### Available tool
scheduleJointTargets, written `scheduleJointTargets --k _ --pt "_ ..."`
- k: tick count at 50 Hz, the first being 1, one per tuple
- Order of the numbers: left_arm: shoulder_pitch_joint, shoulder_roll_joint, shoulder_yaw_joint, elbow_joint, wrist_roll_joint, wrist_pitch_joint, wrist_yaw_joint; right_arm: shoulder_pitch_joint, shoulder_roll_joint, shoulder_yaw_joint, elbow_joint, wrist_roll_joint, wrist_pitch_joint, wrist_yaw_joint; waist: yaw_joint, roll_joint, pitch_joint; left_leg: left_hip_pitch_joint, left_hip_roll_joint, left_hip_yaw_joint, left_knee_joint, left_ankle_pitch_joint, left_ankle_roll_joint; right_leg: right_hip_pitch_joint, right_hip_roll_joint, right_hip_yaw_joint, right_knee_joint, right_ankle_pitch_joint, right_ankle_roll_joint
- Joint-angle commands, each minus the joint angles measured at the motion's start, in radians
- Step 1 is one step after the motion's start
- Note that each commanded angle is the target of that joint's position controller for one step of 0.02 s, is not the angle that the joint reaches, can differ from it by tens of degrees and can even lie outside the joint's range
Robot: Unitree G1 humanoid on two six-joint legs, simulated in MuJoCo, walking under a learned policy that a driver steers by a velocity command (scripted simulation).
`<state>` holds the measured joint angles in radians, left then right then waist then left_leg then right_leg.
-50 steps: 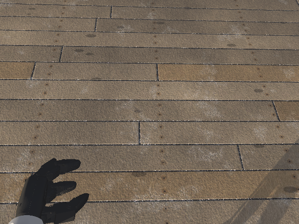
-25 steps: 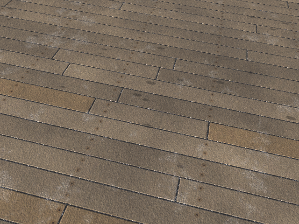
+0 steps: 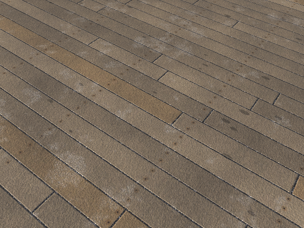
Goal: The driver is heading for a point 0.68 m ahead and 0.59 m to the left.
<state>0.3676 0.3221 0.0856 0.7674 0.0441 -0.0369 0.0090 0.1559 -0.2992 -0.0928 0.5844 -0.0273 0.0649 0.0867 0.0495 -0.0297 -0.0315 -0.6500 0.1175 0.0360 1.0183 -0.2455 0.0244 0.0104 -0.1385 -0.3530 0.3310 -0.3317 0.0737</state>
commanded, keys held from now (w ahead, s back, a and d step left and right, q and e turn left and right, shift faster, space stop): w+q+shift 0.92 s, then shift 0.08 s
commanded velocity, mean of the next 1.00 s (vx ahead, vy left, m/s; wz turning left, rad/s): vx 0.92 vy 0.00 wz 0.97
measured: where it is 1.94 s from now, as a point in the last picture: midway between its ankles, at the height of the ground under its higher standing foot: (22, 139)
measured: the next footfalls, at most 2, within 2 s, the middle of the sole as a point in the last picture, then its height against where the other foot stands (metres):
left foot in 0.14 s outside the picture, level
right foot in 0.58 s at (121, 193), level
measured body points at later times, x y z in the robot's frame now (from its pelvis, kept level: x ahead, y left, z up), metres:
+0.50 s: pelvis +0.34 +0.16 -0.01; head +0.38 +0.19 +0.44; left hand +0.50 +0.47 -0.07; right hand +0.42 -0.12 -0.12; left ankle +0.15 +0.14 -0.74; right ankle +0.61 +0.10 -0.68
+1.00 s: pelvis +0.73 +0.42 -0.03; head +0.74 +0.46 +0.42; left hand +0.46 +0.49 -0.16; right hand +1.07 +0.55 -0.07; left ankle +0.81 +0.61 -0.71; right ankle +0.66 +0.16 -0.72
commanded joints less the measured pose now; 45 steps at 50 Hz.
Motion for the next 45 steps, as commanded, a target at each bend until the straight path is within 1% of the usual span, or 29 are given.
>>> scheduleJointTargets --k 1,3,4,5,6,7,8,9,10,11,12,14,16,19,22,25,27,28,29,30,31,32,33,34,35,36,38,42,45 --pt "-0.031 0.157 0.040 -0.048 0.004 -0.006 -0.008 -0.190 -0.069 0.000 -0.117 0.002 -0.023 0.026 0.003 -0.120 0.159 -0.101 0.004 0.049 -0.105 -0.039 0.050 -0.022 -0.256 0.123 -0.237 -0.232 -0.146" --pt "-0.011 0.171 0.044 -0.030 0.005 0.006 -0.008 -0.208 -0.076 0.006 -0.115 -0.003 -0.024 0.020 0.002 -0.113 0.180 -0.059 -0.011 0.092 -0.164 -0.121 0.090 0.013 -0.254 0.069 -0.209 -0.154 -0.147" --pt "-0.014 0.181 0.045 -0.023 0.003 0.011 -0.010 -0.183 -0.079 0.007 -0.106 -0.004 -0.025 0.012 -0.018 -0.112 0.170 0.006 -0.041 0.126 -0.192 -0.164 0.113 0.020 -0.252 0.037 -0.156 0.007 -0.144" --pt "-0.023 0.196 0.048 -0.020 -0.005 0.016 -0.013 -0.095 -0.090 0.001 -0.078 0.000 -0.027 -0.005 -0.068 -0.104 0.121 0.140 -0.104 0.170 -0.210 -0.208 0.134 0.009 -0.245 0.000 -0.020 0.328 -0.142" --pt "-0.048 0.212 0.049 -0.021 -0.021 0.024 -0.020 0.095 -0.105 -0.015 -0.014 0.012 -0.038 -0.027 -0.173 -0.056 0.019 0.373 -0.183 0.196 -0.256 -0.177 0.157 -0.039 -0.221 -0.043 0.254 0.678 -0.142" --pt "-0.079 0.203 0.040 -0.042 -0.027 0.027 -0.025 0.373 -0.153 -0.046 0.087 0.013 -0.050 -0.049 -0.308 0.043 -0.133 0.756 -0.249 0.130 -0.313 -0.168 0.185 -0.254 -0.181 -0.042 0.647 0.740 -0.119" --pt "-0.125 0.023 -0.007 -0.131 -0.008 0.020 -0.040 0.349 -0.290 -0.071 0.093 0.021 -0.050 -0.067 -0.237 0.383 -0.063 0.871 -0.003 -0.373 -0.573 -0.502 0.243 -0.700 -0.015 0.014 0.986 -0.165 -0.053" --pt "-0.284 0.059 -0.006 -0.237 0.009 0.001 -0.049 0.290 -0.324 -0.068 0.031 0.032 -0.056 -0.074 -0.237 0.305 -0.106 0.860 0.075 -0.848 -0.782 -0.616 0.301 -0.911 0.106 0.306 1.136 -0.237 -0.018" --pt "-0.333 0.088 -0.005 -0.273 0.007 -0.012 -0.050 0.272 -0.301 -0.062 0.044 0.012 -0.055 -0.076 -0.211 0.191 -0.043 0.871 0.128 -0.798 -0.790 -0.472 0.295 -0.999 0.060 0.375 1.146 -0.142 -0.031" --pt "-0.258 0.076 -0.018 -0.241 0.004 -0.028 -0.046 0.285 -0.269 -0.055 0.063 0.004 -0.063 -0.085 -0.163 0.150 -0.006 0.788 0.131 -0.734 -0.771 -0.359 0.301 -0.958 0.027 0.370 1.080 -0.078 -0.041" --pt "-0.203 0.086 -0.020 -0.204 0.010 -0.032 -0.041 0.249 -0.230 -0.043 0.062 -0.002 -0.075 -0.087 -0.112 0.094 0.028 0.675 0.086 -0.634 -0.765 -0.319 0.281 -0.874 -0.011 0.379 0.999 -0.035 -0.044" --pt "-0.145 0.099 -0.022 -0.173 0.024 -0.006 -0.039 0.163 -0.176 -0.015 0.051 0.009 -0.099 -0.085 -0.042 0.107 0.051 0.508 0.014 -0.540 -0.799 -0.252 0.279 -0.746 -0.024 0.390 0.913 0.005 -0.032" --pt "-0.207 0.092 -0.027 -0.182 0.021 0.021 -0.037 0.192 -0.152 -0.005 0.071 0.018 -0.124 -0.078 -0.041 0.063 0.105 0.447 -0.017 -0.504 -0.851 -0.164 0.296 -0.749 -0.017 0.375 0.821 0.032 -0.011" --pt "-0.381 0.065 -0.043 -0.228 0.003 0.018 -0.044 0.247 -0.162 -0.008 0.098 0.014 -0.141 -0.074 -0.079 0.022 0.167 0.443 -0.065 -0.449 -0.897 0.038 0.289 -0.765 0.026 0.337 0.598 0.162 0.010" --pt "-0.473 0.029 -0.060 -0.249 -0.006 0.009 -0.054 0.289 -0.176 -0.015 0.136 0.026 -0.147 -0.074 -0.116 0.054 0.141 0.491 -0.084 -0.416 -0.861 0.315 0.258 -0.675 0.088 0.319 0.397 0.326 -0.006" --pt "-0.506 0.044 -0.057 -0.272 -0.019 0.001 -0.048 0.297 -0.192 -0.019 0.169 0.039 -0.151 -0.087 -0.121 0.078 0.106 0.571 -0.042 -0.445 -0.834 0.546 0.223 -0.544 0.118 0.338 0.275 0.400 -0.046" --pt "-0.348 0.090 -0.037 -0.230 -0.021 -0.003 -0.027 0.251 -0.233 -0.027 0.172 0.039 -0.150 -0.092 -0.043 0.085 0.001 0.579 -0.066 -0.423 -0.669 0.877 0.161 -0.258 0.181 0.332 0.235 0.306 -0.072" --pt "-0.169 0.146 -0.010 -0.190 -0.031 -0.006 -0.006 0.221 -0.269 -0.035 0.172 0.027 -0.151 -0.086 0.053 0.092 -0.100 0.537 -0.074 -0.421 -0.457 0.960 0.138 -0.045 0.182 0.332 0.273 0.218 -0.082" --pt "0.072 0.186 0.015 -0.134 -0.033 -0.004 0.020 0.159 -0.263 -0.034 0.164 0.013 -0.158 -0.079 0.188 0.090 -0.192 0.409 -0.121 -0.399 -0.192 0.880 0.123 0.210 0.125 0.346 0.283 0.130 -0.090" --pt "0.257 0.244 0.034 -0.099 0.002 -0.011 0.042 0.153 -0.093 0.008 0.140 -0.002 -0.170 -0.079 0.210 -0.106 -0.301 0.225 -0.210 -0.335 0.209 0.204 0.124 0.419 -0.107 0.609 0.258 -0.280 -0.106" --pt "0.109 0.299 0.038 -0.126 0.034 -0.018 0.026 0.283 -0.015 0.041 0.079 0.062 -0.164 -0.078 0.036 -0.458 -0.393 -0.017 -0.289 -0.243 0.419 -0.241 0.101 0.469 -0.346 1.226 -0.051 -0.507 -0.173" --pt "-0.053 0.183 0.030 -0.163 0.022 -0.014 0.013 0.224 -0.108 0.037 0.121 0.025 -0.148 -0.088 0.024 -0.263 -0.239 -0.071 -0.191 -0.210 0.445 -0.107 0.114 0.288 -0.292 1.207 -0.100 -0.625 -0.196" --pt "-0.109 0.103 0.009 -0.161 0.013 -0.012 0.010 0.166 -0.141 0.026 0.131 0.007 -0.135 -0.075 0.013 -0.130 -0.131 -0.057 -0.138 -0.176 0.400 -0.026 0.108 0.152 -0.258 1.016 -0.076 -0.516 -0.208" --pt "-0.099 0.065 0.002 -0.132 0.017 -0.014 0.007 0.123 -0.138 0.026 0.134 -0.005 -0.123 -0.062 0.008 -0.014 -0.059 -0.037 -0.104 -0.157 0.372 -0.005 0.102 0.046 -0.227 0.878 -0.076 -0.338 -0.210" --pt "-0.067 0.053 -0.006 -0.094 0.016 -0.020 0.009 0.074 -0.115 0.030 0.116 -0.016 -0.112 -0.045 0.001 0.005 -0.014 -0.033 -0.075 -0.154 0.348 -0.009 0.100 -0.022 -0.194 0.757 -0.085 -0.223 -0.198" --pt "-0.043 0.035 -0.013 -0.059 0.013 -0.031 0.005 0.063 -0.082 0.041 0.099 -0.015 -0.098 -0.029 -0.018 -0.019 0.027 -0.036 -0.055 -0.150 0.333 -0.010 0.094 -0.076 -0.188 0.668 -0.099 -0.144 -0.187" --pt "-0.001 0.012 -0.020 -0.005 -0.013 -0.056 -0.013 -0.011 -0.030 0.059 0.054 -0.015 -0.075 -0.014 -0.034 -0.023 0.086 -0.102 -0.016 -0.143 0.308 0.006 0.092 -0.104 -0.188 0.531 -0.140 0.009 -0.161" --pt "-0.036 0.028 -0.023 0.023 -0.016 -0.086 -0.021 -0.144 -0.027 0.077 -0.022 -0.005 -0.068 0.005 -0.081 -0.028 0.154 -0.124 -0.014 -0.078 0.145 0.184 0.087 -0.171 -0.126 0.223 -0.201 0.323 -0.120" --pt "0.027 0.072 -0.016 0.056 -0.014 -0.090 -0.012 -0.268 -0.030 0.088 -0.052 -0.008 -0.072 0.028 -0.056 0.021 0.212 -0.025 -0.064 0.075 -0.129 0.260 0.125 -0.147 -0.072 0.069 -0.251 0.547 -0.099"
